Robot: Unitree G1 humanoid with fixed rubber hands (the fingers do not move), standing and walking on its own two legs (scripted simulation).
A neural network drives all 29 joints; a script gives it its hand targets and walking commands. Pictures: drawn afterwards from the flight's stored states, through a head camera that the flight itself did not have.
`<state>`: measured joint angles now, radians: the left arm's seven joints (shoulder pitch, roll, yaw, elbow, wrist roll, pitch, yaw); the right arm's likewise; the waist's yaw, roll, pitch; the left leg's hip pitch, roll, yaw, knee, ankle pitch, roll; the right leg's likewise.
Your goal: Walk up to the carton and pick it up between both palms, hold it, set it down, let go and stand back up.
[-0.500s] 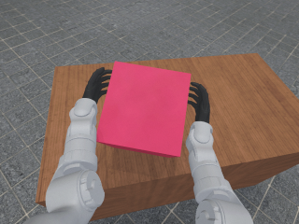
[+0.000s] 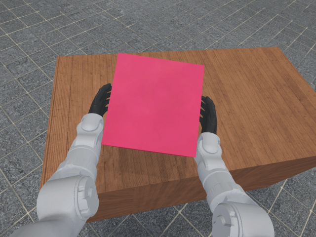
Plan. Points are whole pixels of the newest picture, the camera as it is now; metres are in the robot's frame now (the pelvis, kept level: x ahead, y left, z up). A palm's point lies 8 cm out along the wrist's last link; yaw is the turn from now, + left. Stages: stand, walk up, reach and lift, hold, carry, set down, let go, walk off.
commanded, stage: set down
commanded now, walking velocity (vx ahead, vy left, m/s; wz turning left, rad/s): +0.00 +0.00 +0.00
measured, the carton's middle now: (153, 114) +0.43 +0.01 +0.01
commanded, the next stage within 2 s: none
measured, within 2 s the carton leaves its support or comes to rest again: rests again in 0.54 s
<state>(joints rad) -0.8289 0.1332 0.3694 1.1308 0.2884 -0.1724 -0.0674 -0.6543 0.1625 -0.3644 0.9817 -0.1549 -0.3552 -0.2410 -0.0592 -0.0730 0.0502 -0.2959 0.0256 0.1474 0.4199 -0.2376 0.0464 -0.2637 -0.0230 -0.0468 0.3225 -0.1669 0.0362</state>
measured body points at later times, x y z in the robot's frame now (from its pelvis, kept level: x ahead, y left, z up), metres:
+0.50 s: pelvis -0.01 +0.02 -0.01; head +0.04 +0.05 +0.44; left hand +0.43 +0.19 +0.03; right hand +0.39 -0.11 +0.03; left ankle -0.02 +0.08 -0.74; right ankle -0.01 -0.14 -0.74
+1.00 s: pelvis -0.04 +0.02 -0.02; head -0.01 +0.06 +0.43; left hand +0.39 +0.21 +0.03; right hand +0.35 -0.13 +0.02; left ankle -0.02 +0.08 -0.74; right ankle -0.01 -0.14 -0.74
